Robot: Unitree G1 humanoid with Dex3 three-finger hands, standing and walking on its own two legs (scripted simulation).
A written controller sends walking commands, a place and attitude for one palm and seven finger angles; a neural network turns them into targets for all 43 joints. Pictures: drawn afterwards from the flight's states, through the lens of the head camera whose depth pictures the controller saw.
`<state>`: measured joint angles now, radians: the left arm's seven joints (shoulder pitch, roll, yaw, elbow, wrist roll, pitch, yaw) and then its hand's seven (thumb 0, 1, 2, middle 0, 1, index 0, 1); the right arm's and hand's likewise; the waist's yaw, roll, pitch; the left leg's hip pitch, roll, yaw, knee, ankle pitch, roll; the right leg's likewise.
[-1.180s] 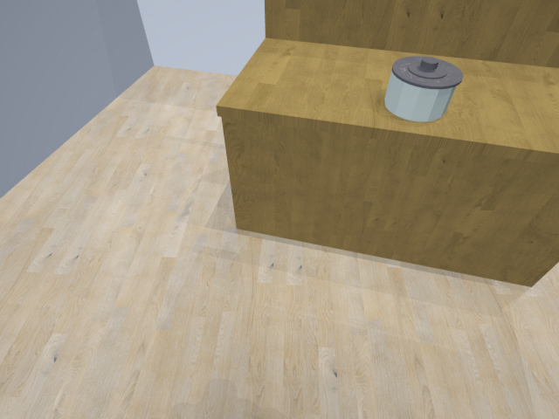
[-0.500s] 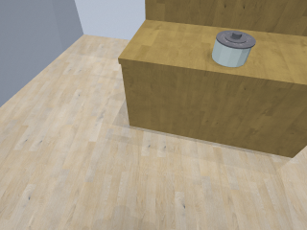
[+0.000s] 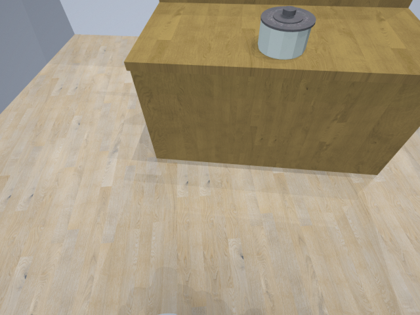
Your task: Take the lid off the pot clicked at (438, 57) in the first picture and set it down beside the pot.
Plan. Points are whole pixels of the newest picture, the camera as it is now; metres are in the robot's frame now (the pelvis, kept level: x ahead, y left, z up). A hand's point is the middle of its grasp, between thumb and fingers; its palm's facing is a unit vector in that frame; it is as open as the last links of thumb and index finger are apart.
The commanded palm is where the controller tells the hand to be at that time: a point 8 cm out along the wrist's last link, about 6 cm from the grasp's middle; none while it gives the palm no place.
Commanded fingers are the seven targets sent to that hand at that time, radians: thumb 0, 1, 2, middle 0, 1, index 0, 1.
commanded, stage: walk to a spot facing it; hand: left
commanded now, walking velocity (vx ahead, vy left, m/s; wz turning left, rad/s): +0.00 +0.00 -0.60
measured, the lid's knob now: (289, 11) +1.13 -0.22 +0.06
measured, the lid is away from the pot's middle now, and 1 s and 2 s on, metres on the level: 0.00 0.00 0.00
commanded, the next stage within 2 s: turn to face it in 1.76 s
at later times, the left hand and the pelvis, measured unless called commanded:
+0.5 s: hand out of the picture +0.10 +0.25 -0.15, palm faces -0.25 -0.93 -0.26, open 7.4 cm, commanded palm none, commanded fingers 0.00 0.90 0.90 -0.20 -0.30 -0.20 -0.30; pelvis -0.03 +0.05 +0.01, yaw -19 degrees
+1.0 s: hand (147, 303) +0.16 +0.16 -0.16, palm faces -0.53 -0.83 -0.19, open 7.4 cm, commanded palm none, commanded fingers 0.00 0.90 0.90 -0.20 -0.30 -0.20 -0.30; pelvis +0.07 +0.00 +0.01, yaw -36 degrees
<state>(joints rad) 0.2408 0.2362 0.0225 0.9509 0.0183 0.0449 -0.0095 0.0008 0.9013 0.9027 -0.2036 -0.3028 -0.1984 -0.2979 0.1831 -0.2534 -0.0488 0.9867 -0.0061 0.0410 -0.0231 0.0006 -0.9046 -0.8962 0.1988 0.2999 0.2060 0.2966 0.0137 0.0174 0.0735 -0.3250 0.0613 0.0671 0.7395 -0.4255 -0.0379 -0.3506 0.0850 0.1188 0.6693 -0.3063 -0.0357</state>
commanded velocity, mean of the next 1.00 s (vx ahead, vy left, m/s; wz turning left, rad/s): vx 0.17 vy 0.00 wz -0.56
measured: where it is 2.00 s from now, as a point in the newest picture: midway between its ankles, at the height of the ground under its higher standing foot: (287, 270)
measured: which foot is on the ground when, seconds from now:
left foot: up 0.00-0.24, down 0.26-0.64, up 0.66-1.00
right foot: down 0.00-0.26, up 0.28-0.62, down 0.64-1.00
